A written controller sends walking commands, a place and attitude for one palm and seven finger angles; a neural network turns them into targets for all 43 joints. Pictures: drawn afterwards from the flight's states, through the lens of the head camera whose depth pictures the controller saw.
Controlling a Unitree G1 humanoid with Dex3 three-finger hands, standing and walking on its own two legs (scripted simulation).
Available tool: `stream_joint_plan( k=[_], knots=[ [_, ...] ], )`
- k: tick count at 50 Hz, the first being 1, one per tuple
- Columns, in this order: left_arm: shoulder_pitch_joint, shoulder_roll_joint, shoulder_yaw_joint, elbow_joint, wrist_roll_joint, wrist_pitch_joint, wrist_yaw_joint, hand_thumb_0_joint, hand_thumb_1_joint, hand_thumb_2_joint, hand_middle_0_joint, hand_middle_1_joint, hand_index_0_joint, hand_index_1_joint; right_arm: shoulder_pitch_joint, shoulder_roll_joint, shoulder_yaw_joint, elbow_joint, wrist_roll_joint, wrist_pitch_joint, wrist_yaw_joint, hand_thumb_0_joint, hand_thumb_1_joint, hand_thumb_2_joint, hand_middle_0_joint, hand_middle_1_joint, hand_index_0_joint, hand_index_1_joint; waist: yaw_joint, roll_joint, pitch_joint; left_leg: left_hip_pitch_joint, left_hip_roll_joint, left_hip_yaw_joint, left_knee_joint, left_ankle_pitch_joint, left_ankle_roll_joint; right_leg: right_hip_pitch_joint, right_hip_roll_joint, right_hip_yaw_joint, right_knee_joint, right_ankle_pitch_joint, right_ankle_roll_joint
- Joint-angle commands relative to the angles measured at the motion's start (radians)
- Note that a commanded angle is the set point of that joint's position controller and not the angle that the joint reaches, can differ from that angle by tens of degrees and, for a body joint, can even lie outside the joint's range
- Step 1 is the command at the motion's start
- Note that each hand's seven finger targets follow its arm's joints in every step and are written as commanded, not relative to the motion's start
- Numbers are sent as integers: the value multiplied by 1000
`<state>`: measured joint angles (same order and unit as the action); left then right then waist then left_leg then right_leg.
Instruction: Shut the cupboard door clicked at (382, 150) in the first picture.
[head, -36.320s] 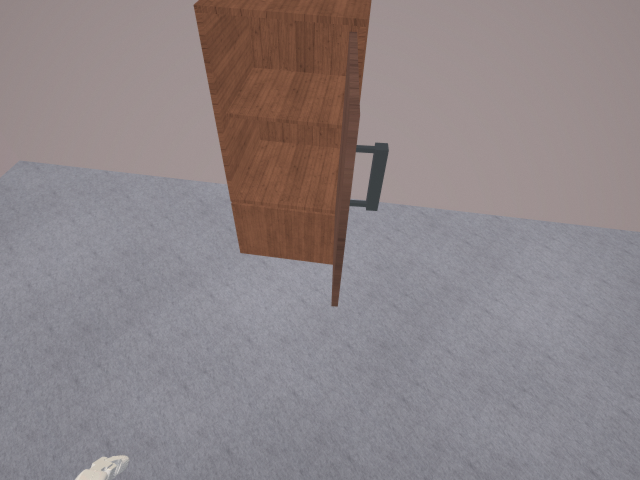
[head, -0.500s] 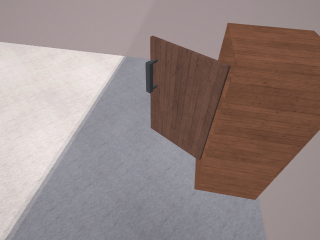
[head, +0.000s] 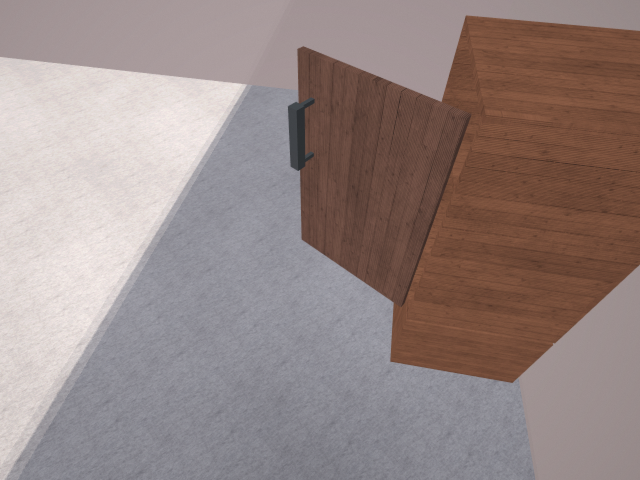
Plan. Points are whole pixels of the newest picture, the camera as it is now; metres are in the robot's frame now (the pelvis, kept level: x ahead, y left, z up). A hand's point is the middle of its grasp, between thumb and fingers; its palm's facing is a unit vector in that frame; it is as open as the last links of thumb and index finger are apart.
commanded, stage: look to check the result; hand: left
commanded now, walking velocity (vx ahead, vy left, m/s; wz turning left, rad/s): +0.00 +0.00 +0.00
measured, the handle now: (303, 134) +0.81 +0.08 -0.04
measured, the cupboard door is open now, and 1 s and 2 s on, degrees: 59 59 59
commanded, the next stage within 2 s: walk to a spot facing it in 0.30 s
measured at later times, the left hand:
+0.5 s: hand out of the picture -0.01 +0.16 -0.18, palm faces +0.03 -0.98 -0.19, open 7.4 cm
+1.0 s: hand out of the picture +0.03 +0.23 -0.17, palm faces +0.25 -0.93 -0.27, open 7.4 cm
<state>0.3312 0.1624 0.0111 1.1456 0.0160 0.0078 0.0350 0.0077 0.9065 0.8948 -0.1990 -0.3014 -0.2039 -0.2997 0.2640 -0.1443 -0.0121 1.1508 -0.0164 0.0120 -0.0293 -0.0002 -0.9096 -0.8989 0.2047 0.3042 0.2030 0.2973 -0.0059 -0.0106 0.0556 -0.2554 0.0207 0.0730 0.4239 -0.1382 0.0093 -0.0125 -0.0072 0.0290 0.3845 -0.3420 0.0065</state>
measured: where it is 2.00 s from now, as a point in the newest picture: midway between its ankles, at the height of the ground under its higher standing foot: outside the picture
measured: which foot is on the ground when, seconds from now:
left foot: down 0.00-1.00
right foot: down 0.00-0.76, up 0.78-1.00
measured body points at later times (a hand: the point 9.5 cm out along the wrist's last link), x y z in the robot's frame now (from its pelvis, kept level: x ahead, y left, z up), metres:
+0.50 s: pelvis +0.01 -0.01 +0.00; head +0.02 -0.01 +0.45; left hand -0.01 +0.21 -0.16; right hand +0.03 -0.25 -0.16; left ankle +0.06 +0.11 -0.74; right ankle -0.08 -0.13 -0.74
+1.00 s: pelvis -0.01 +0.00 +0.00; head +0.04 +0.02 +0.44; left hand +0.02 +0.27 -0.15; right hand +0.09 -0.24 -0.15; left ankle +0.05 +0.10 -0.74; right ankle +0.00 -0.16 -0.68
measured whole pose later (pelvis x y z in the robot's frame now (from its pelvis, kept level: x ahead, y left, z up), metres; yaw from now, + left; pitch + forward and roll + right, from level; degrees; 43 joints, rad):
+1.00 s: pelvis -0.01 +0.00 +0.00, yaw +14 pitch +1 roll -1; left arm 0.15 0.24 0.08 0.91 0.03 0.04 0.02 0.01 0.91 0.89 -0.20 -0.30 -0.20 -0.30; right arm 0.21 -0.20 -0.05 0.97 -0.04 0.04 -0.01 0.00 -0.91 -0.90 0.21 0.30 0.20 0.30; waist -0.02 0.00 0.11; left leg -0.38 -0.04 -0.04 0.47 -0.11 0.05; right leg -0.43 -0.04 0.01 0.97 -0.43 0.03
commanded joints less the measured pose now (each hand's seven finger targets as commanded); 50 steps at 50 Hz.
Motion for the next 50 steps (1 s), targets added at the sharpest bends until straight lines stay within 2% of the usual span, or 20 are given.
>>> stream_joint_plan(
  k=[1, 10, 21, 24, 27, 30, 31, 33, 34, 35, 36, 37, 38, 39, 40, 41, 43, 44, 46, 50],
  knots=[
    [90, 95, 16, -15, -2, -14, 8, 0, 900, 900, -200, -300, -200, -300, 37, -131, -22, -33, 3, -14, -10, 0, -900, -900, 200, 300, 200, 300, -1, -12, 13, 157, 90, -107, -51, 111, 21, -190, -74, 38, -93, 171, -40],
    [88, 109, 14, -12, 0, -17, 8, 0, 900, 900, -200, -300, -200, -300, 13, -135, -22, -35, 5, -11, -7, 0, -900, -900, 200, 300, 200, 300, -2, -4, 49, 148, 89, -97, -57, 84, 16, -204, -82, 40, -112, 172, -40],
    [78, 115, 13, -16, 0, -22, 9, 0, 900, 900, -200, -300, -200, -300, -5, -146, -20, -40, 2, -12, -8, 0, -900, -900, 200, 300, 200, 300, -1, -9, 29, 163, 89, -91, -40, 128, 13, -181, -87, 47, -115, 259, -39],
    [87, 110, 21, -29, -2, -12, 13, 0, 900, 900, -200, -300, -200, -300, 6, -126, -17, -52, 5, -3, -6, 0, -900, -900, 200, 300, 200, 300, 3, -10, 33, 108, 76, -92, 4, 171, 9, -158, -96, 18, -61, 291, -33],
    [85, 134, 44, -56, -1, -2, 15, 0, 900, 900, -200, -300, -200, -300, -6, -136, -28, -79, 0, 6, -4, 0, -900, -900, 200, 300, 200, 300, 7, -9, 22, 44, 63, -91, 72, 180, 10, -138, -124, 2, 1, 322, -45],
    [70, 165, 68, -92, 2, 4, 14, 0, 900, 900, -200, -300, -200, -300, -22, -135, -39, -109, 1, 14, 3, 0, -900, -900, 200, 300, 200, 300, 14, -72, 19, -59, 31, -68, 192, 132, 1, -102, -189, 16, 29, 390, -89],
    [60, 171, 74, -103, 5, 4, 14, 0, 900, 900, -200, -300, -200, -300, -35, -130, -42, -123, -2, 18, 6, 0, -900, -900, 200, 300, 200, 300, 17, -102, 29, -103, 18, -48, 261, 40, -7, -91, -227, 31, 33, 448, -115],
    [43, 184, 81, -127, 13, 4, 14, 0, 900, 900, -200, -300, -200, -300, -74, -124, -51, -157, -4, 28, 12, 0, -900, -900, 200, 300, 200, 300, 21, -164, 76, -188, 4, -28, 395, -250, -20, -91, -309, 58, 31, 607, -172],
    [18, 191, 84, -140, 19, 4, 17, 0, 900, 900, -200, -300, -200, -300, -68, -131, -54, -169, -3, 29, 15, 0, -900, -900, 200, 300, 200, 300, 9, -171, 72, -198, 14, -30, 386, -297, -21, -73, -323, 42, 61, 671, -181],
    [-13, 199, 89, -156, 21, 4, 18, 0, 900, 900, -200, -300, -200, -300, -51, -135, -58, -172, -3, 28, 19, 0, -900, -900, 200, 300, 200, 300, -11, -161, 88, -160, 29, -31, 309, -284, -19, -102, -325, 6, 117, 696, -168],
    [-32, 201, 91, -171, 18, 3, 16, 0, 900, 900, -200, -300, -200, -300, 15, -151, -63, -163, -6, 23, 21, 0, -900, -900, 200, 300, 200, 300, -45, -92, 51, -50, 31, -55, 193, -97, -7, -142, -282, -62, 259, 668, -117],
    [-23, 185, 92, -191, 4, 6, 11, 0, 900, 900, -200, -300, -200, -300, 98, -200, -69, -154, -15, 14, 22, 0, -900, -900, 200, 300, 200, 300, -67, 100, -5, 61, 130, -249, 54, 294, 65, -255, -158, -158, 478, 431, -30],
    [-15, 132, 80, -221, -13, 7, 9, 0, 900, 900, -200, -300, -200, -300, 154, -270, -81, -145, -18, 7, 13, 0, -900, -900, 200, 300, 200, 300, -64, 329, -54, 149, 328, -570, -64, 601, 196, -418, -12, -144, 722, -254, 22],
    [-53, 151, 75, -230, -3, 18, 15, 0, 900, 900, -200, -300, -200, -300, 151, -266, -80, -130, -9, 13, 12, 0, -900, -900, 200, 300, 200, 300, -61, 223, -55, 60, 336, -559, -132, 320, 214, -381, -38, -27, 773, -312, -2],
    [-83, 145, 81, -232, 2, 26, 13, 0, 900, 900, -200, -300, -200, -300, 100, -260, -81, -151, -11, 13, 10, 0, -900, -900, 200, 300, 200, 300, -49, 197, -23, -5, 319, -576, -189, 32, 192, -419, -65, -6, 789, -259, -3],
    [-107, 150, 87, -243, 5, 25, 5, 0, 900, 900, -200, -300, -200, -300, 51, -245, -79, -182, -14, 13, 8, 0, -900, -900, 200, 300, 200, 300, -39, 136, 9, -81, 289, -559, -215, -190, 177, -428, -77, 9, 789, -185, 0],
    [-103, 146, 89, -248, 11, 23, -6, 0, 900, 900, -200, -300, -200, -300, -14, -233, -73, -208, -18, 9, 5, 0, -900, -900, 200, 300, 200, 300, -7, 106, 15, -109, 225, -479, -217, -259, 145, -435, -72, 3, 750, -86, 13],
    [-89, 144, 89, -252, 11, 20, -10, 0, 900, 900, -200, -300, -200, -300, -22, -235, -75, -218, -17, 5, 5, 0, -900, -900, 200, 300, 200, 300, 0, 86, -36, -74, 208, -467, -202, -227, 147, -428, -63, 0, 709, -75, 17],
    [-81, 135, 87, -261, 10, 21, -11, 0, 900, 900, -200, -300, -200, -300, -32, -245, -83, -233, -18, 7, 6, 0, -900, -900, 200, 300, 200, 300, -1, 83, -93, -32, 192, -439, -184, -200, 149, -418, -47, -11, 637, -75, 23],
    [-99, 138, 84, -295, 11, 25, -10, 0, 900, 900, -200, -300, -200, -300, -38, -266, -100, -249, -19, 19, 15, 0, -900, -900, 200, 300, 200, 300, -13, 145, -116, -21, 170, -466, -185, -224, 144, -399, -14, -29, 521, -92, 32]
  ],
)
